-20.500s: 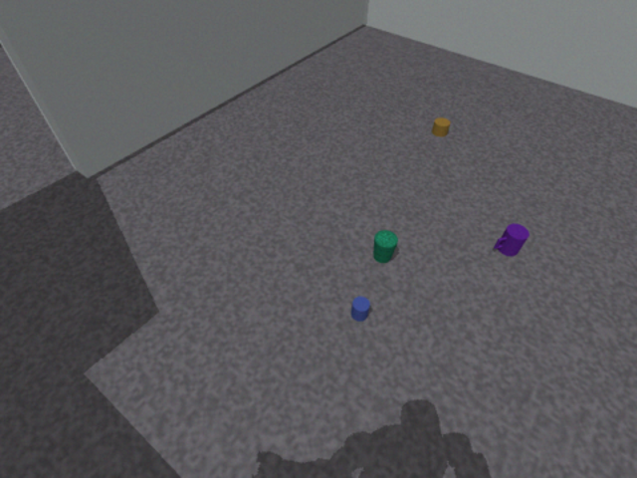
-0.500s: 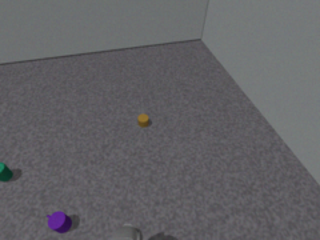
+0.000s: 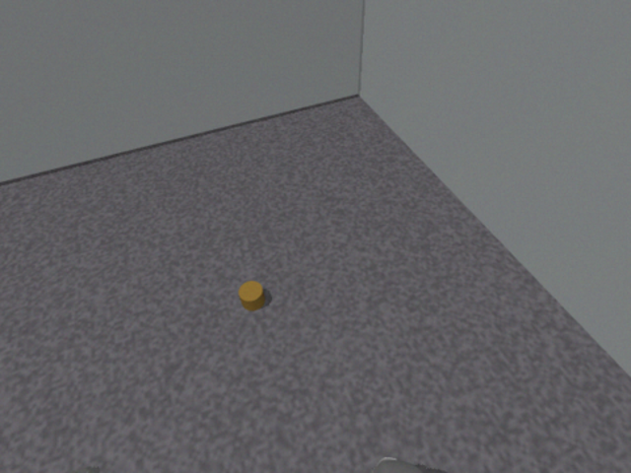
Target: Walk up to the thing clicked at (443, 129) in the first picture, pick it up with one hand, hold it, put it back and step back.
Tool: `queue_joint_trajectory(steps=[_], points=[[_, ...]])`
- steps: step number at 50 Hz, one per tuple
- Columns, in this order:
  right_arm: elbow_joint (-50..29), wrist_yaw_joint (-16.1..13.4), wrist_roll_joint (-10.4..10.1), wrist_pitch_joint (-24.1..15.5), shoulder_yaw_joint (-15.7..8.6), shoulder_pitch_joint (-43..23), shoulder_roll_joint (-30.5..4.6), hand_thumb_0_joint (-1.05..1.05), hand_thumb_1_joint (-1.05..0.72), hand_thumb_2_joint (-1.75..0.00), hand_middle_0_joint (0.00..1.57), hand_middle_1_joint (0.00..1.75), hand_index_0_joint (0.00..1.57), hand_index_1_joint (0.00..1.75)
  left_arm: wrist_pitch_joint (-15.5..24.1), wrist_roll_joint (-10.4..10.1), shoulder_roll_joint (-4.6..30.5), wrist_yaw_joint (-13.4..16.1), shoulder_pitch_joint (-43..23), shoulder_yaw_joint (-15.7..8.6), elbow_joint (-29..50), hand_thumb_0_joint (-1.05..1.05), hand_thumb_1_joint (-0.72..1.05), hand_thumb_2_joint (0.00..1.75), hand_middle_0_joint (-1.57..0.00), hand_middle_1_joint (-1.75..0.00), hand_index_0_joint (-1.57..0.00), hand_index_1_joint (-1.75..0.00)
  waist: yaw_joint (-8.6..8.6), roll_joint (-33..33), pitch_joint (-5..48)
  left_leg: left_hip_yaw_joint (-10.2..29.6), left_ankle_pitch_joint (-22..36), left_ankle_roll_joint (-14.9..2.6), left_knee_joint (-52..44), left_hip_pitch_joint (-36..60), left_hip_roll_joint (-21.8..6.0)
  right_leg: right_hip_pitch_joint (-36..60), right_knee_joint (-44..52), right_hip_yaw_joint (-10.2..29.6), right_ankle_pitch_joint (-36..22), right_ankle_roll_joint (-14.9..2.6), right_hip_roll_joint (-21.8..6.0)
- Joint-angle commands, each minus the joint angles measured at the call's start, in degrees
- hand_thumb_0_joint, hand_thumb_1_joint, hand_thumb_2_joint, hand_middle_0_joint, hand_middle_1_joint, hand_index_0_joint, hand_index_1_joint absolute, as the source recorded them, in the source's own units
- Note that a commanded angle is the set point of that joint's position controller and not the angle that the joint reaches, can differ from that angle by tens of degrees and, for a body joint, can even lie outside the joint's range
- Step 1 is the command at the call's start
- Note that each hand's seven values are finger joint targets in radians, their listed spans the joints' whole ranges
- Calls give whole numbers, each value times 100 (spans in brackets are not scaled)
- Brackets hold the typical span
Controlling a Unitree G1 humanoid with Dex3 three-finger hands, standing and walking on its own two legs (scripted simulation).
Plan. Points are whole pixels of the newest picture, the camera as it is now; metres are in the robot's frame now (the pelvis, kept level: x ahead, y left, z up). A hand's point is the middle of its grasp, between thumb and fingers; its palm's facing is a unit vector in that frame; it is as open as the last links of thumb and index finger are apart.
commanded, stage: walk up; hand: left
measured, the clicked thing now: (252, 295) +0.81 +0.25 -0.72
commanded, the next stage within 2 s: none
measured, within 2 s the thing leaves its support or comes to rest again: neither
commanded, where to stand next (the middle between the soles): +0.42 +0.01 m, yaw +0 degrees
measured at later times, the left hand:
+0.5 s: hand (117, 456) +0.19 +0.30 -0.14, palm faces +0.01 -0.93 -0.36, open 7.3 cm
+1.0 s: hand (162, 319) +0.39 +0.27 -0.11, palm faces -0.01 -0.89 -0.46, open 7.3 cm
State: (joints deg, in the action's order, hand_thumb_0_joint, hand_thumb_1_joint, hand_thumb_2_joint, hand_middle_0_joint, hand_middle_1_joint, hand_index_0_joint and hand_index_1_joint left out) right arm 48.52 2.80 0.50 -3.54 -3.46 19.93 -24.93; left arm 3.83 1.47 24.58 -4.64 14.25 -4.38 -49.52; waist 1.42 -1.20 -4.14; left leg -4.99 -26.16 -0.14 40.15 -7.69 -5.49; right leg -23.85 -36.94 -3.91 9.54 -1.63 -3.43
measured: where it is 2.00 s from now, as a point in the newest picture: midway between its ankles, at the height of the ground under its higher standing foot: (322, 421)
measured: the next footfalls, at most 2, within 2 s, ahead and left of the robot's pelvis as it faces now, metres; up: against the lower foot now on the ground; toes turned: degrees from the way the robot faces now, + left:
left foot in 0.44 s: +0.30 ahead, +0.14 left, +0.00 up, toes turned +7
right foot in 0.84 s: +0.43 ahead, -0.13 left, +0.00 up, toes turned -1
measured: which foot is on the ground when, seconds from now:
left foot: down 0.00-0.00, up 0.02-0.42, down 0.44-0.84, up 0.86-1.00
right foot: down 0.00-0.46, up 0.48-0.82, down 0.84-1.00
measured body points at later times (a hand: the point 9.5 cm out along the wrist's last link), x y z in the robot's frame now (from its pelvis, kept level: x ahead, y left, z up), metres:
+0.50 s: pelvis +0.18 +0.02 +0.01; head +0.20 +0.03 +0.45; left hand +0.19 +0.34 -0.12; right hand +0.29 -0.30 -0.09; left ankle +0.26 +0.13 -0.72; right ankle +0.11 -0.11 -0.69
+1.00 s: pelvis +0.32 -0.01 +0.01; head +0.35 -0.05 +0.46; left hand +0.39 +0.31 -0.08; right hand +0.40 -0.33 -0.13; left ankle +0.32 +0.12 -0.66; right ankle +0.39 -0.13 -0.72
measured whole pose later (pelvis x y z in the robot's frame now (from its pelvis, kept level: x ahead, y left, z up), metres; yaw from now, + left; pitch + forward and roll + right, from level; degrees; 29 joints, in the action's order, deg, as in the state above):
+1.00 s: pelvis +0.32 -0.01 +0.01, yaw +1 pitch -3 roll +1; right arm 49.8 1.7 0.3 0.3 -2.9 15.1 -24.7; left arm 4.5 0.8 22.8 -0.5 15.5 -1.6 -48.8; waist -0.6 -4.0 -6.3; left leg -0.8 -26.8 -1.0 59.8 -24.9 -2.0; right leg -20.0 -36.1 -3.3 13.4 -1.1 -2.7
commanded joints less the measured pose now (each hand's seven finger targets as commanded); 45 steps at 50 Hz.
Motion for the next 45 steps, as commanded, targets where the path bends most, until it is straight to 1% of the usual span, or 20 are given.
queue_joint_trajectory(steps=[1,3,6,10,17,21,22,23,24,26,28,30,35,38,39,41,42,43,44,45], points=[[-547,-161,-4,-52,-282,-303,-1235,0,-90,-90,20,30,20,30,182,-135,2041,231,1019,-523,275,0,90,90,-20,-30,-20,-30,-676,977,322,751,-345,-218,2948,-2958,259,2044,2461,4074,2763,-1291,-2225],[-303,-113,-94,-32,-281,-148,-1221,0,-90,-90,20,30,20,30,175,-167,1671,284,486,-415,377,0,90,90,-20,-30,-20,-30,-416,749,-56,912,355,-229,2647,-2827,-15,1411,2478,2796,2483,-1115,-1657],[-26,-9,-7,15,-298,273,-1135,0,-90,-90,20,30,20,30,214,-142,1428,268,294,-334,451,0,90,90,-20,-30,-20,-30,-205,1014,57,712,912,-103,1974,-2355,-79,1082,2497,1657,1661,-993,-1176],[-143,74,85,20,-281,-138,-1002,0,-90,-90,20,30,20,30,256,-117,1450,266,490,-374,515,0,90,90,-20,-30,-20,-30,-352,870,89,531,1081,78,843,-2463,-123,1317,2510,1214,1381,-1121,-1196],[-339,127,89,-88,-287,-767,-840,0,-90,-90,20,30,20,30,211,-102,1526,232,619,-342,562,0,90,90,-20,-30,-20,-30,-469,725,44,158,1565,-36,-484,-1754,83,1355,2055,860,699,-988,-1188],[-102,40,88,-165,-384,-1,-1019,0,-90,-90,20,30,20,30,151,-97,1340,263,475,-183,591,0,90,90,-20,-30,-20,-30,99,231,303,1,1273,-260,-1000,51,438,553,572,369,-350,-700,-885],[0,-34,136,-204,-496,581,-1372,0,-90,-90,20,30,20,30,141,-119,1046,272,693,-70,626,0,90,90,-20,-30,-20,-30,340,-751,740,1063,465,-557,-1606,970,-154,31,-1095,28,-548,-429,-471],[-149,-91,161,-233,-616,790,-1879,0,-90,-90,20,30,20,30,116,-191,652,256,833,16,655,0,90,90,-20,-30,-20,-30,362,-1718,778,3694,-270,-1060,-2368,1676,-1599,-1497,-2375,-51,1726,-56,483],[-193,-95,-43,-203,-657,657,-1995,0,-90,-90,20,30,20,30,47,-144,1263,367,745,-115,482,0,90,90,-20,-30,-20,-30,364,-1002,629,4187,-402,-1588,-2566,1154,-2027,-1530,-2895,516,2173,-143,189],[-306,-132,-63,-186,-494,223,-1589,0,-90,-90,20,30,20,30,42,-188,1290,367,713,-91,348,0,90,90,-20,-30,-20,-30,105,-363,123,2945,791,-1443,-2461,504,-1590,-1387,-3008,943,1599,-134,-14],[-352,-156,-81,-215,-384,-5,-1327,0,-90,-90,20,30,20,30,30,-197,1208,322,948,-97,178,0,90,90,-20,-30,-20,-30,-72,-577,145,1743,2005,-1193,-2277,205,-1188,-1042,-2467,874,1194,-90,-230],[-413,-157,-41,-228,-382,-73,-1334,0,-90,-90,20,30,20,30,6,-164,1074,264,954,-99,166,0,90,90,-20,-30,-20,-30,-50,-843,251,1315,2484,-1237,-2222,97,-1048,-742,-1985,635,1048,56,-216],[-596,-87,21,-185,-401,-314,-1451,0,-90,-90,20,30,20,30,38,-110,1009,157,481,-151,278,0,90,90,-20,-30,-20,-30,-32,-917,-75,973,1078,-1353,-2468,-698,-952,-179,-637,219,502,155,-264],[-646,-54,16,-79,-373,-506,-1416,0,-90,-90,20,30,20,30,95,-95,996,195,521,-196,144,0,90,90,-20,-30,-20,-30,-148,-822,6,790,685,-1188,-2034,-1106,-765,539,-96,-29,200,144,10],[-676,-58,-20,-29,-351,-638,-1379,0,-90,-90,20,30,20,30,122,-81,967,241,761,-195,37,0,90,90,-20,-30,-20,-30,-340,-654,103,721,747,-1101,-1629,-1354,-758,1064,169,-95,-82,119,103],[-652,-82,-40,37,-141,-363,-797,0,-90,-90,20,30,20,30,228,-60,1234,374,1252,-301,-112,0,90,90,-20,-30,-20,-30,-591,562,554,284,927,-703,107,-1645,-269,2197,961,376,169,17,28],[-728,-102,-66,42,1,-205,-413,0,-90,-90,20,30,20,30,286,-9,1779,466,1377,-408,-20,0,90,90,-20,-30,-20,-30,-599,1882,679,-183,49,-304,1658,-2383,447,2430,1742,2525,101,-449,-1379],[-658,-173,-22,138,-102,-215,-782,0,-90,-90,20,30,20,30,257,-80,2005,476,1145,-392,117,0,90,90,-20,-30,-20,-30,-527,1303,536,379,-771,-192,2105,-2716,518,2166,1991,3755,155,-1267,-2168],[-563,-226,0,197,-209,-315,-1071,0,-90,-90,20,30,20,30,216,-137,1962,495,960,-373,206,0,90,90,-20,-30,-20,-30,-502,861,299,698,-854,-150,2547,-2741,280,1778,1893,3743,205,-1605,-2247],[-466,-237,-46,223,-224,-315,-1084,0,-90,-90,20,30,20,30,208,-169,1806,523,808,-332,236,0,90,90,-20,-30,-20,-30,-459,735,251,889,-599,-152,2599,-2811,175,1754,1781,3188,-120,-1535,-2010]])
